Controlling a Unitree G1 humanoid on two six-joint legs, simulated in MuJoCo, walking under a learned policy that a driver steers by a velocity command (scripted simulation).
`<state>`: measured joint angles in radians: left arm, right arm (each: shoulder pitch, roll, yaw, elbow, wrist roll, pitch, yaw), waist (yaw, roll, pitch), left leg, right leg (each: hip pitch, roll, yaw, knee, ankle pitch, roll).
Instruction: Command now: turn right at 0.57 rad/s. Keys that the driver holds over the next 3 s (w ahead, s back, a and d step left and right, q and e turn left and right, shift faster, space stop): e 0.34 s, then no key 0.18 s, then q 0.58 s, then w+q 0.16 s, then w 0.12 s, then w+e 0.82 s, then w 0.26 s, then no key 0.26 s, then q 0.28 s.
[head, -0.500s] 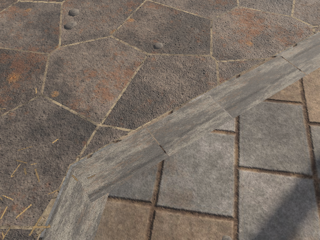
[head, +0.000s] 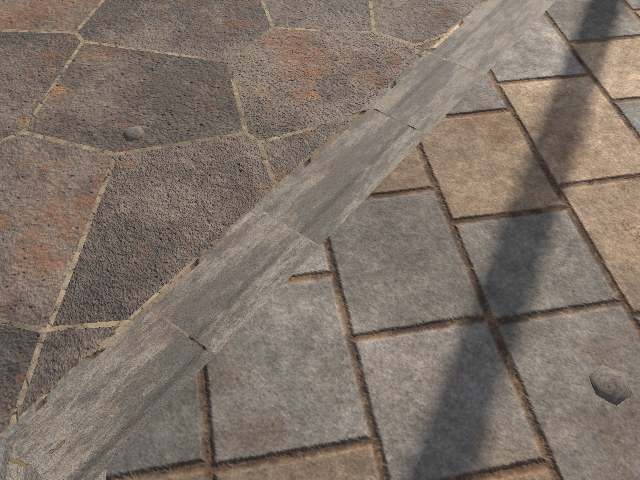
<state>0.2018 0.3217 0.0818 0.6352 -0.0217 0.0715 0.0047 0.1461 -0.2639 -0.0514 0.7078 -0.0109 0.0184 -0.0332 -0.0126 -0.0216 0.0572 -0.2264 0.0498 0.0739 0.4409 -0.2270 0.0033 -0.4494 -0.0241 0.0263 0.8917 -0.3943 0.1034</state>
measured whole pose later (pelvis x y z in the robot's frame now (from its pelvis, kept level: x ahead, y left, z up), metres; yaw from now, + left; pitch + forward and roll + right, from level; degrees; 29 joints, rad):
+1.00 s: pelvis +0.01 -0.02 -0.01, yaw -5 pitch +0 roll -1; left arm 0.21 0.30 0.09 0.70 0.02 0.00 0.03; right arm 0.15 -0.33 -0.07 0.64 0.02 0.04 -0.01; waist 0.01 0.04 0.05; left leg -0.41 -0.07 -0.13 0.86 -0.47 -0.01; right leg -0.25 0.03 -0.02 0.53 -0.29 -0.02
